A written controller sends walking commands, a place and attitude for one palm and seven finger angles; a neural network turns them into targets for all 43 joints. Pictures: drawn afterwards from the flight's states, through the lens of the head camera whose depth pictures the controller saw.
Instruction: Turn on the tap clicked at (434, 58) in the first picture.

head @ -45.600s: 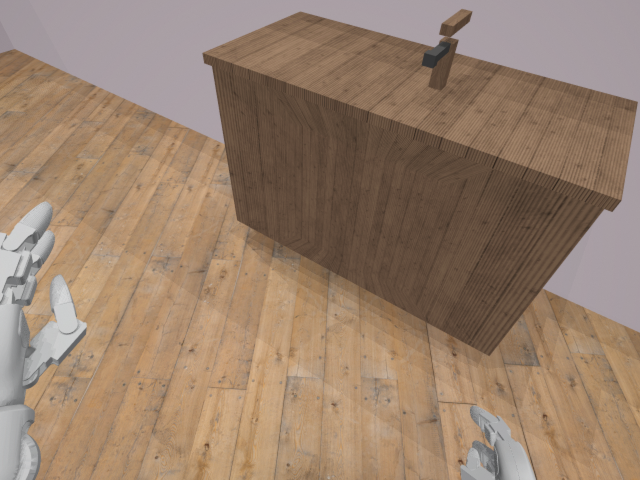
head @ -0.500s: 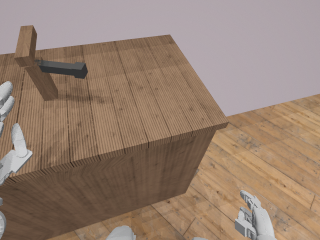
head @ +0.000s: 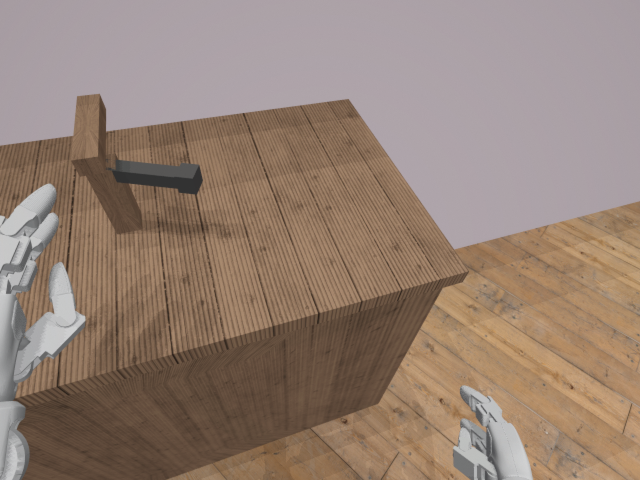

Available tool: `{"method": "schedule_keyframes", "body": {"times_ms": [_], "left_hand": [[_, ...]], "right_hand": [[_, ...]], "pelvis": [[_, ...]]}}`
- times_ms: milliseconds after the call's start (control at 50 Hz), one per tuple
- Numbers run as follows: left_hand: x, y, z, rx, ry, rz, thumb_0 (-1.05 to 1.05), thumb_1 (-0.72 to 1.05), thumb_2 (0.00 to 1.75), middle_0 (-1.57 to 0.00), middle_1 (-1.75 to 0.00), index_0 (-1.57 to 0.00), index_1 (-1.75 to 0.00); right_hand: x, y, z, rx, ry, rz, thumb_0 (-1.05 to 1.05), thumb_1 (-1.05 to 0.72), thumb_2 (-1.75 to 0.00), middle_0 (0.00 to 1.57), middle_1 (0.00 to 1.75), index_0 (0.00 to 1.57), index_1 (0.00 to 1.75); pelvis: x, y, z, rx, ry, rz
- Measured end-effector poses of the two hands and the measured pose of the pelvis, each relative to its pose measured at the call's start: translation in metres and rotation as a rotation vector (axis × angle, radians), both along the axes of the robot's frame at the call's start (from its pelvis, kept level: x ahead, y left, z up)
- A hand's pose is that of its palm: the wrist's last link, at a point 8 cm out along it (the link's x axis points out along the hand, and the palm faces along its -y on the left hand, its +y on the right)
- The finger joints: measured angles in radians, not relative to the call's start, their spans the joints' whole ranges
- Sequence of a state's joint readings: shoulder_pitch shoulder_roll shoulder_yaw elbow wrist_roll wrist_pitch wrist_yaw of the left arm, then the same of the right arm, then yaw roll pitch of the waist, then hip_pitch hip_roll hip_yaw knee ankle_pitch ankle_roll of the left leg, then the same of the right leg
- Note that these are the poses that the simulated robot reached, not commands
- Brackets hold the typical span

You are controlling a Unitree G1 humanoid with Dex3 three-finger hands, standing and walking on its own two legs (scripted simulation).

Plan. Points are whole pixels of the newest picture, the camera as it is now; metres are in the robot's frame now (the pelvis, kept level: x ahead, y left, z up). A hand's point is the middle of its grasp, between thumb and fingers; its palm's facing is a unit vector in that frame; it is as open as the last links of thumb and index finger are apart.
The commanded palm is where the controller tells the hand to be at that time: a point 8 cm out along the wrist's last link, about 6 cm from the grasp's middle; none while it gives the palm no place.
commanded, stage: come to a stop and stand still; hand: left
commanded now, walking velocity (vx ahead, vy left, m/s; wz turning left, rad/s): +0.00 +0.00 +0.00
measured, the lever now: (189, 178) +0.45 +0.22 +0.12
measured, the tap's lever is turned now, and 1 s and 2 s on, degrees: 66 66 66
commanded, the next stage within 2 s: look again from close up in 0.92 s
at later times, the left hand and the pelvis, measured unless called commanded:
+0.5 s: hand (57, 294) +0.24 +0.28 +0.15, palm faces +0.35 -0.84 -0.41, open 7.4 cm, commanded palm +0.18 +0.29 +0.18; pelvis +0.01 +0.02 +0.00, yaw -1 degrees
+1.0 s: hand (13, 299) +0.23 +0.29 +0.17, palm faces +0.41 -0.84 -0.37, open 7.4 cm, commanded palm +0.17 +0.32 +0.18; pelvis +0.01 +0.04 +0.00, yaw +0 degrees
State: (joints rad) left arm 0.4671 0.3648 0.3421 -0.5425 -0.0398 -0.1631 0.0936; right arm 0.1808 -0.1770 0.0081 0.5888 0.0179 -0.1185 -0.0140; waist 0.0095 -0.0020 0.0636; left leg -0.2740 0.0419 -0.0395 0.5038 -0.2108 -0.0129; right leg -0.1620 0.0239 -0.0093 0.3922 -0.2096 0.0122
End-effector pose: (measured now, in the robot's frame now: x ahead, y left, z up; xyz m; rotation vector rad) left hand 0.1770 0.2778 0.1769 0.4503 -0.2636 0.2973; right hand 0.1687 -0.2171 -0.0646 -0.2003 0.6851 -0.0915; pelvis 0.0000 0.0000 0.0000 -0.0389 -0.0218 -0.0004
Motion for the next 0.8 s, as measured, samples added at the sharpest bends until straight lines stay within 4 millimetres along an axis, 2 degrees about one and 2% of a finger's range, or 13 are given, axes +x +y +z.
{"method": "schedule_keyframes", "body": {"times_ms": [60, 100, 140, 180, 220, 320, 360, 420, 520, 600, 700, 800], "left_hand": [[0.001, 0.001, 0.003, 0.022, 0.002, 0.017, 0.01, 0.89, 0.90, -0.22, -0.30, -0.21, -0.30], [0.010, 0.016, 0.020, 0.154, -0.044, 0.031, 0.01, 0.89, 0.90, -0.22, -0.30, -0.22, -0.30], [0.018, 0.035, 0.034, 0.165, -0.118, 0.089, 0.01, 0.88, 0.90, -0.22, -0.30, -0.22, -0.30], [0.025, 0.045, 0.036, 0.125, -0.144, 0.135, 0.01, 0.89, 0.90, -0.22, -0.30, -0.22, -0.30], [0.029, 0.040, 0.027, 0.067, -0.126, 0.128, 0.01, 0.89, 0.90, -0.21, -0.30, -0.21, -0.30], [0.031, -0.004, -0.016, -0.043, 0.040, -0.039, 0.01, 0.90, 0.90, -0.20, -0.30, -0.20, -0.30], [0.029, -0.006, -0.028, -0.048, 0.091, -0.077, 0.01, 0.89, 0.90, -0.21, -0.30, -0.21, -0.30], [0.028, 0.009, -0.031, -0.025, 0.104, -0.061, 0.01, 0.89, 0.90, -0.22, -0.30, -0.22, -0.30], [0.029, 0.043, -0.006, 0.035, -0.022, 0.034, 0.01, 0.88, 0.90, -0.22, -0.30, -0.22, -0.30], [0.028, 0.049, 0.007, 0.034, -0.099, 0.049, 0.01, 0.89, 0.90, -0.21, -0.30, -0.21, -0.30], [0.028, 0.047, -0.009, -0.008, -0.034, 0.022, 0.01, 0.89, 0.90, -0.21, -0.30, -0.21, -0.30], [0.025, 0.054, -0.020, -0.021, 0.020, 0.030, 0.01, 0.89, 0.90, -0.21, -0.30, -0.21, -0.30]], "right_hand": [[0.007, -0.007, 0.002, -0.008, -0.010, -0.013, 0.01, -0.90, -0.90, 0.21, 0.30, 0.20, 0.30], [0.009, -0.011, 0.001, -0.043, -0.003, 0.023, 0.01, -0.90, -0.90, 0.21, 0.30, 0.20, 0.30], [0.010, -0.014, -0.001, -0.048, 0.015, 0.040, 0.01, -0.90, -0.90, 0.21, 0.30, 0.20, 0.30], [0.010, -0.017, -0.001, -0.044, 0.007, 0.037, 0.01, -0.90, -0.90, 0.21, 0.30, 0.20, 0.30], [0.009, -0.020, -0.001, -0.030, -0.011, 0.017, 0.01, -0.90, -0.90, 0.21, 0.30, 0.20, 0.30], [0.003, -0.019, 0.000, -0.023, -0.025, -0.041, 0.01, -0.90, -0.90, 0.21, 0.30, 0.20, 0.30], [0.000, -0.015, 0.001, -0.035, -0.007, -0.058, 0.01, -0.90, -0.90, 0.21, 0.30, 0.20, 0.30], [-0.003, -0.007, 0.001, -0.055, 0.027, -0.061, 0.01, -0.90, -0.90, 0.21, 0.30, 0.20, 0.30], [0.003, 0.010, 0.000, -0.070, 0.062, -0.012, 0.01, -0.90, -0.90, 0.21, 0.30, 0.20, 0.30], [0.014, 0.025, -0.001, -0.054, 0.049, 0.025, 0.01, -0.90, -0.90, 0.21, 0.30, 0.20, 0.30], [0.028, 0.041, 0.003, -0.025, 0.008, 0.037, 0.01, -0.90, -0.90, 0.21, 0.30, 0.20, 0.30], [0.033, 0.050, 0.006, -0.020, -0.010, 0.047, 0.01, -0.90, -0.90, 0.21, 0.30, 0.20, 0.30]], "pelvis": [[0.004, -0.003, 0.001, 0.001, 0.004, 0.001], [0.004, -0.007, 0.000, 0.003, 0.012, 0.008], [0.003, -0.010, 0.000, 0.011, 0.015, 0.002], [0.003, -0.009, -0.001, 0.015, 0.014, -0.013], [0.005, -0.005, -0.001, 0.016, 0.012, -0.026], [0.011, 0.008, -0.001, 0.017, 0.010, -0.038], [0.013, 0.010, -0.001, 0.018, 0.011, -0.034], [0.015, 0.012, -0.001, 0.018, 0.010, -0.028], [0.015, 0.019, 0.000, 0.012, 0.011, -0.013], [0.017, 0.027, 0.000, 0.007, 0.017, -0.012], [0.019, 0.037, 0.000, 0.008, 0.019, -0.013], [0.016, 0.040, -0.001, 0.009, 0.012, -0.006]]}}
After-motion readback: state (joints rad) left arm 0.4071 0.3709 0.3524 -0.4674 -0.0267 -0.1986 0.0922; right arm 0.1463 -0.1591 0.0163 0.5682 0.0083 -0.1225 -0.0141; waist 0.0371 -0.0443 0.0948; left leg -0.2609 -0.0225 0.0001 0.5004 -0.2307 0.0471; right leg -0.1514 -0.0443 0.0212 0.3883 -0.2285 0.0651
